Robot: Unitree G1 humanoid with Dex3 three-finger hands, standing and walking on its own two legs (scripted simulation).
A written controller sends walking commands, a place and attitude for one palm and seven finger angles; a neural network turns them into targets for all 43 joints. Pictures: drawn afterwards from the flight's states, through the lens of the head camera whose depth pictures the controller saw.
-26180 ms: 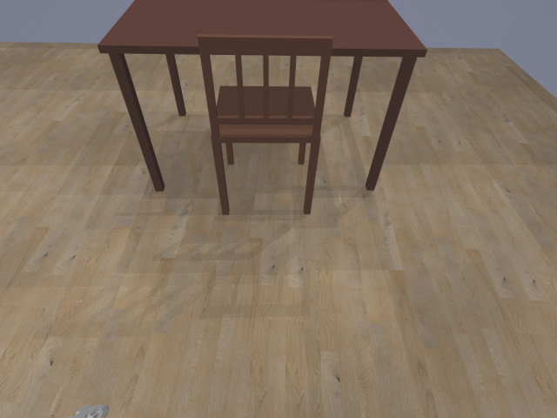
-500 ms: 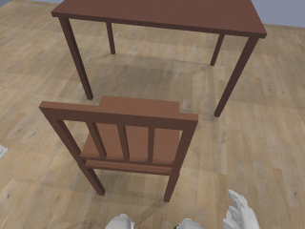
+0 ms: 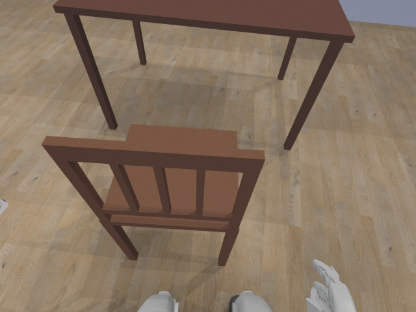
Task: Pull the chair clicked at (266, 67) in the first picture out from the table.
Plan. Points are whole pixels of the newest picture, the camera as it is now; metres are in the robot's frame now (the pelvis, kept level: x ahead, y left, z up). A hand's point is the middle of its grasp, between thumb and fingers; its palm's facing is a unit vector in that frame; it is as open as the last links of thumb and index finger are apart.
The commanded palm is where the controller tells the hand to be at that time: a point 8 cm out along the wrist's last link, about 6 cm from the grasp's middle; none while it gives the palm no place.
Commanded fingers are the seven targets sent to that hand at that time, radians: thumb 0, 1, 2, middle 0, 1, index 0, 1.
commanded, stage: step back with the hand held close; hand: left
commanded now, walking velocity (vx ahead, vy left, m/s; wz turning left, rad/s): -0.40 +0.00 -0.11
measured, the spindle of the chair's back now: (163, 190) +0.39 +0.13 -0.09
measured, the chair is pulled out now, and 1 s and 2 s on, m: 0.58 0.58 0.58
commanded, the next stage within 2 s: stop stepping back and stand still in 0.42 s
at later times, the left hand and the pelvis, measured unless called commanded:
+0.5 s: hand (16, 235) +0.18 +0.23 +0.19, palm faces +0.22 -0.81 -0.55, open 7.4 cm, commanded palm +0.11 +0.28 +0.20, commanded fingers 0.00 0.90 0.90 -0.20 -0.30 -0.20 -0.30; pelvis -0.07 +0.00 +0.02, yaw -8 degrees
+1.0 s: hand out of the picture +0.06 +0.23 +0.18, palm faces +0.33 -0.84 -0.43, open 7.4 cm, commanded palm +0.01 +0.28 +0.20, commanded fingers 0.00 0.90 0.90 -0.20 -0.30 -0.20 -0.30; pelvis -0.17 +0.00 +0.02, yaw -7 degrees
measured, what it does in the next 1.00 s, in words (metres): walks backwards: right foot, then left foot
